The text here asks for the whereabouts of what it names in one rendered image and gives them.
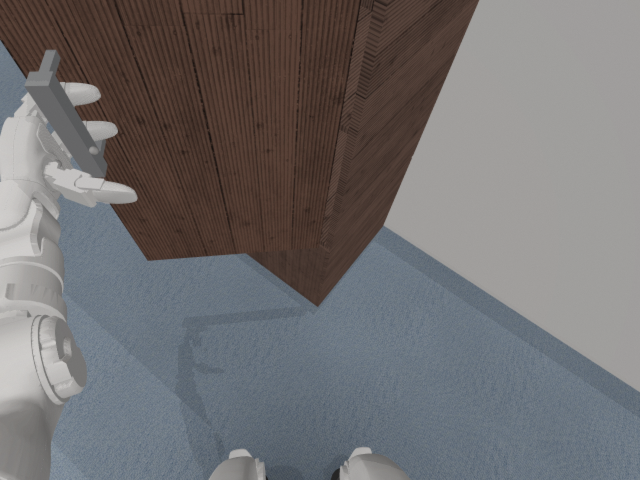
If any cupboard door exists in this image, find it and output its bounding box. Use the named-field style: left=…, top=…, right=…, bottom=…
left=0, top=0, right=361, bottom=261

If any robot left shin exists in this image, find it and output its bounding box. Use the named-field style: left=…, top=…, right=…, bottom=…
left=229, top=449, right=253, bottom=459

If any robot left hand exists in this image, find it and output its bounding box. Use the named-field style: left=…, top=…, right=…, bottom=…
left=0, top=82, right=138, bottom=208

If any robot shin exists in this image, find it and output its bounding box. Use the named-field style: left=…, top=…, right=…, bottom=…
left=348, top=447, right=372, bottom=461
left=229, top=449, right=253, bottom=459

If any robot right shin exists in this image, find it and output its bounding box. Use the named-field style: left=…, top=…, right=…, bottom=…
left=348, top=447, right=372, bottom=461

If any robot left upper arm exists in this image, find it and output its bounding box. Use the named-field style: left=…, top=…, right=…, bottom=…
left=0, top=315, right=87, bottom=480

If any left robot forearm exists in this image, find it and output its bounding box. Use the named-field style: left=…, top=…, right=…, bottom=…
left=0, top=179, right=67, bottom=325

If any handle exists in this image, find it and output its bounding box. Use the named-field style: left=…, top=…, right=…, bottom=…
left=24, top=50, right=108, bottom=178

